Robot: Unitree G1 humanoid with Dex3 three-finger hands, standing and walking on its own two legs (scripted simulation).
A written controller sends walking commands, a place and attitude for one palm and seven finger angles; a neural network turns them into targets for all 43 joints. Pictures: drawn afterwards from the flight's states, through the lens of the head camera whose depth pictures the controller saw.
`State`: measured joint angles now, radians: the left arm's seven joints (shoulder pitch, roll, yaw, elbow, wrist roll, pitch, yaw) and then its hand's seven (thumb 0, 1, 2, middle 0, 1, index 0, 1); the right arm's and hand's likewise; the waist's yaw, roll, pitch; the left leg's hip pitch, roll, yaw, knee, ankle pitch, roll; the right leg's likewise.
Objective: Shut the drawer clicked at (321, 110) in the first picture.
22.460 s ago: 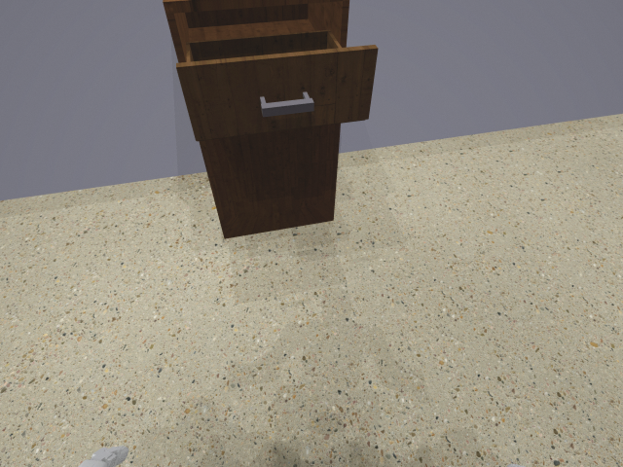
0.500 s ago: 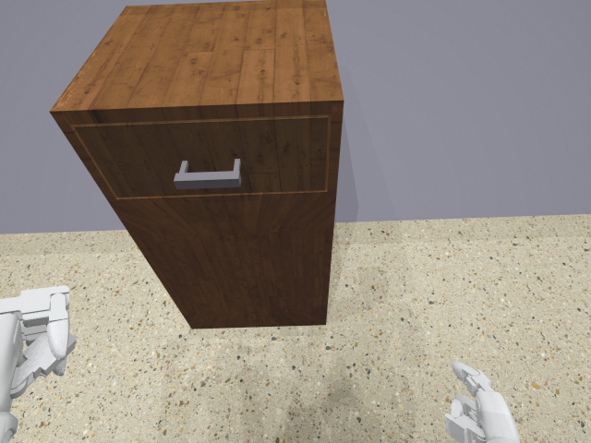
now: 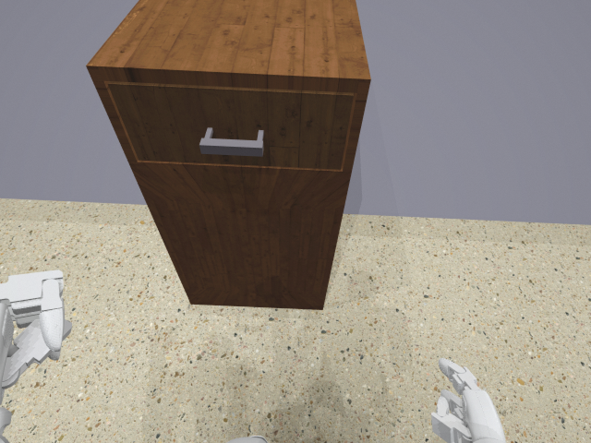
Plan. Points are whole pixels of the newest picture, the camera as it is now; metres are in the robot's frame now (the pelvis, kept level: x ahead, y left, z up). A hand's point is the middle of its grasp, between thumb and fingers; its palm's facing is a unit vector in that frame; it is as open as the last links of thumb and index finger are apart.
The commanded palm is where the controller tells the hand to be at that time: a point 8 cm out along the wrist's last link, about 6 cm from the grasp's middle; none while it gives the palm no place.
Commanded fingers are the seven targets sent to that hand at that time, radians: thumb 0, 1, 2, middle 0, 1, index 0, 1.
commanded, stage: step back with the hand held close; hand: left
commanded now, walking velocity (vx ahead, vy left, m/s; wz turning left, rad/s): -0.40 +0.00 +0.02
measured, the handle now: (233, 140) +0.62 +0.16 +0.03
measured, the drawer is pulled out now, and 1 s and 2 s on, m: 0.00 0.00 0.00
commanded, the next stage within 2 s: stop stepping back and stand still in 0.48 s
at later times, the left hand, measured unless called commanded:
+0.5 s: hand (39, 400) +0.13 +0.21 +0.17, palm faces +0.15 -0.85 -0.50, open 3.3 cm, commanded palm +0.06 +0.27 +0.19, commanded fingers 0.00 0.90 0.90 -1.40 -1.60 -1.40 -1.60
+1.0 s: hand out of the picture +0.02 +0.25 +0.19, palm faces +0.32 -0.82 -0.48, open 3.3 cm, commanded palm -0.04 +0.30 +0.19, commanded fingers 0.00 0.90 0.90 -1.40 -1.60 -1.40 -1.60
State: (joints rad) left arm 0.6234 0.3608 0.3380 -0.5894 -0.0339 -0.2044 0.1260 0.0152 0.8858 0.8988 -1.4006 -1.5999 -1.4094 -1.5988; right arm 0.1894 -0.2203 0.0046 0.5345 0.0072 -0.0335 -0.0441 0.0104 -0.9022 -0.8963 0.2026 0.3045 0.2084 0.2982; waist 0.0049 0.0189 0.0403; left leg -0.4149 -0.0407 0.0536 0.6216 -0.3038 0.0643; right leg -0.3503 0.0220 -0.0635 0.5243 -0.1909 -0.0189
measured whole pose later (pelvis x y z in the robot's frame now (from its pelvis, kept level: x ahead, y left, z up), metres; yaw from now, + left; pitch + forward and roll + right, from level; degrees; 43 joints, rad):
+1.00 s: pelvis -0.17 +0.02 +0.01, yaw +0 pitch -2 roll +0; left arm 0.62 0.44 0.39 -0.63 -0.03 -0.23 0.13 0.02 0.89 0.90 -1.40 -1.60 -1.41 -1.60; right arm 0.22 -0.18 0.02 0.58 0.01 -0.15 -0.04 0.01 -0.90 -0.90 0.20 0.30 0.21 0.30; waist -0.02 -0.04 0.03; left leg -0.26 0.00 0.03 0.49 -0.20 0.02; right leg -0.19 -0.01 -0.03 0.50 -0.29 0.00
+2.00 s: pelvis -0.16 +0.05 +0.01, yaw +3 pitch +0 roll -1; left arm 0.28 0.22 0.03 0.92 0.02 0.03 0.02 0.01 0.90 0.90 -0.88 -1.12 -0.88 -1.05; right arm 0.27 -0.19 0.00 0.97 -0.02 0.02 -0.01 0.01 -0.91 -0.90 0.20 0.30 0.20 0.30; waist 0.00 -0.02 0.06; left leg -0.26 0.01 0.04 0.53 -0.26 0.03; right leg -0.24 -0.02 -0.09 0.47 -0.23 0.00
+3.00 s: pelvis -0.15 +0.04 +0.01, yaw +1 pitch -1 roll +0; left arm 0.31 0.09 0.01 1.15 0.01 -0.01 0.04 0.00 0.91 0.90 -0.19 -0.30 -0.20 -0.30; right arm 0.33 -0.09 -0.01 1.15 -0.01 0.00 -0.04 0.00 -0.91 -0.90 0.20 0.30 0.20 0.30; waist 0.00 0.01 0.05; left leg -0.17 0.01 0.07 0.43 -0.23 0.01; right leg -0.19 -0.01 -0.06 0.43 -0.22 -0.02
